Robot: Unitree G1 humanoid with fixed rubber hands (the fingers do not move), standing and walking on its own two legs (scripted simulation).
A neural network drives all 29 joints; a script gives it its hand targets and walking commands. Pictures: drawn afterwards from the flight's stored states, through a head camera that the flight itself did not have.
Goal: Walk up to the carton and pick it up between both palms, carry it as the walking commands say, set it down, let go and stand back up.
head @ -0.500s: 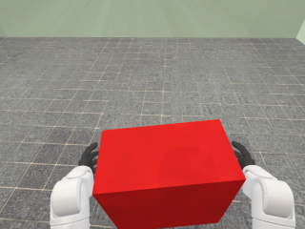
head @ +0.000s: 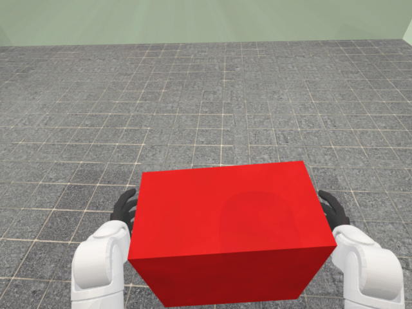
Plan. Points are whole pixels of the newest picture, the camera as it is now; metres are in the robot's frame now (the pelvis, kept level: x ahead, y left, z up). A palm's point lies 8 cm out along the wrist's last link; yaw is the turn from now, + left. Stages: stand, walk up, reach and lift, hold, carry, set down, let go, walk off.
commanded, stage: carry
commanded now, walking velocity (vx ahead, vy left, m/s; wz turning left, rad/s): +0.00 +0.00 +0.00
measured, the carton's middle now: (226, 241) +0.25 +0.00 +0.01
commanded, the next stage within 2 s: none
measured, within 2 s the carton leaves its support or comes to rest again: neither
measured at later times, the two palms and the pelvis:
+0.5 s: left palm (107, 256) +0.19 +0.20 +0.08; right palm (335, 250) +0.20 -0.18 +0.07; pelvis -0.03 +0.00 +0.00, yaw +1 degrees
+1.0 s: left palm (113, 247) +0.21 +0.19 +0.08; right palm (338, 246) +0.21 -0.18 +0.08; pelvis -0.03 +0.00 +0.00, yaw +1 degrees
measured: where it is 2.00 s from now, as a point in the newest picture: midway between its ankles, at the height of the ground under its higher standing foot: outside the picture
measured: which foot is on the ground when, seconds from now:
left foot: down 0.00-0.40, up 0.42-0.50, down 0.52-1.00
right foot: down 0.00-1.00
